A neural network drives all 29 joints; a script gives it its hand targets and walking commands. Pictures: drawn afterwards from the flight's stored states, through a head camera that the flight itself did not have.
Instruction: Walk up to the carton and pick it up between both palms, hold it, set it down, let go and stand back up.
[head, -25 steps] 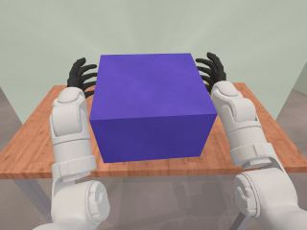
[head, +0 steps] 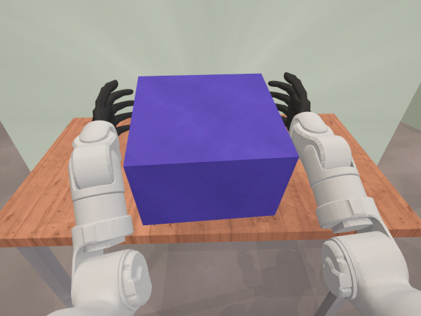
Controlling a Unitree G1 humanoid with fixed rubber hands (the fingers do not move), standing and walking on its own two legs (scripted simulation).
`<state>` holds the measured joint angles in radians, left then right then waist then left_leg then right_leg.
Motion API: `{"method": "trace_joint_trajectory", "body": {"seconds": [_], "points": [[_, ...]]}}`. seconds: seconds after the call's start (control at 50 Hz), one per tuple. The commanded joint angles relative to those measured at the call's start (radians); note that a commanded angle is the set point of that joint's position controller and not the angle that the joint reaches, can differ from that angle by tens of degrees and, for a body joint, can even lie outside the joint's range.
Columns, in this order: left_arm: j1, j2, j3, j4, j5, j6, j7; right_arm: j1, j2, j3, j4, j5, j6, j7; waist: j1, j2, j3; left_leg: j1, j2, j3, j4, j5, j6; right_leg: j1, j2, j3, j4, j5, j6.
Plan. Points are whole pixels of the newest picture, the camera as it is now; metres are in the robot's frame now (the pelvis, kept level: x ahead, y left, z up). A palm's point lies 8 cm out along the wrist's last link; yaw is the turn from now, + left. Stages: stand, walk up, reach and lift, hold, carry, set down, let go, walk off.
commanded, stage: hold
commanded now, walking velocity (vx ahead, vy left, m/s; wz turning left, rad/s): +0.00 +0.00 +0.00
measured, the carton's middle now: (205, 144) +0.37 +0.01 +0.20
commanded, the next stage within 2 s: none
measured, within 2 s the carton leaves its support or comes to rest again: neither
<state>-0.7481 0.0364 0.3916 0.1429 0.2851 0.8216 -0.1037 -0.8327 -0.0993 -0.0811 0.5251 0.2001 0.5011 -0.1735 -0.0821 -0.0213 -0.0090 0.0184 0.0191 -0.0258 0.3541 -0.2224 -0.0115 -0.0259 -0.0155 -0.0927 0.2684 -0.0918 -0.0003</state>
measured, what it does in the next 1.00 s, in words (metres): stands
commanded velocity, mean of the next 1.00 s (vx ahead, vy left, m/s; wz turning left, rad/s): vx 0.00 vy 0.00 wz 0.00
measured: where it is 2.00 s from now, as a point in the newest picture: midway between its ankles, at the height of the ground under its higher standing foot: outside the picture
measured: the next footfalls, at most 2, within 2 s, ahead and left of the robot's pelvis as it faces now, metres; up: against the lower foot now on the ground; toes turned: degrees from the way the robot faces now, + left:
none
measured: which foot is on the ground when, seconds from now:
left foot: down 0.00-1.00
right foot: down 0.00-1.00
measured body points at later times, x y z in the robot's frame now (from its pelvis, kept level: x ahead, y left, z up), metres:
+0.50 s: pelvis +0.00 +0.00 +0.00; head -0.07 +0.01 +0.44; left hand +0.38 +0.17 +0.25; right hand +0.38 -0.16 +0.25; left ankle -0.01 +0.12 -0.75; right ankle +0.05 -0.12 -0.75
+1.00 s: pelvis +0.00 +0.00 +0.00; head -0.06 +0.01 +0.45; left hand +0.39 +0.17 +0.25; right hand +0.39 -0.16 +0.25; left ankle -0.01 +0.12 -0.75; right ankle +0.05 -0.12 -0.75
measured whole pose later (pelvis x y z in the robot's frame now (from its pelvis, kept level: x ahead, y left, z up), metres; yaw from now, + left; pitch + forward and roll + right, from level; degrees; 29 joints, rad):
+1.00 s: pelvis +0.00 +0.00 +0.00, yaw +0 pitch -7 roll -1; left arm -0.75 0.03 0.39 0.16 0.28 0.81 -0.09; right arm -0.85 -0.12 -0.07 0.54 0.23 0.50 -0.18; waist -0.09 -0.01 -0.02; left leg 0.00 0.02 -0.02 0.34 -0.21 -0.01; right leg -0.05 -0.02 -0.09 0.26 -0.09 0.00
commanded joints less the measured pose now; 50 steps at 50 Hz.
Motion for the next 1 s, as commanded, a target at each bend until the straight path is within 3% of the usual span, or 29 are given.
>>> {"method": "trace_joint_trajectory", "body": {"seconds": [0.0,0.58,0.7,0.76,0.98], "points": [[-0.663,-0.486,-0.468,-0.073,-0.157,-0.045,-0.131,-0.722,0.585,0.361,-0.253,0.12,-0.039,0.107,-0.007,0.054,-0.336,-0.217,-0.073,0.051,-0.092,0.228,-0.026,0.333,0.076,0.032,0.029,0.101,0.016],[-0.68,-0.495,-0.473,-0.073,-0.167,-0.053,-0.134,-0.72,0.565,0.345,-0.225,0.138,-0.036,0.106,-0.016,0.068,-0.329,-0.229,-0.076,0.041,-0.103,0.206,-0.031,0.315,0.072,0.04,0.025,0.1,0.011],[-0.676,-0.499,-0.457,-0.04,-0.166,-0.055,-0.136,-0.741,0.569,0.346,-0.223,0.135,-0.034,0.108,-0.007,0.038,-0.338,-0.247,-0.077,0.039,-0.119,0.156,-0.018,0.313,0.069,0.046,0.018,0.077,0.013],[-0.693,-0.501,-0.467,-0.063,-0.172,-0.059,-0.128,-0.732,0.57,0.349,-0.214,0.146,-0.032,0.111,-0.009,0.057,-0.356,-0.235,-0.075,0.038,-0.109,0.195,-0.027,0.317,0.073,0.046,0.026,0.098,0.01],[-0.668,-0.499,-0.468,-0.076,-0.178,-0.058,-0.127,-0.726,0.573,0.365,-0.252,0.159,-0.03,0.104,-0.007,0.039,-0.38,-0.212,-0.081,0.036,-0.096,0.225,-0.026,0.333,0.074,0.049,0.027,0.156,0.018]]}}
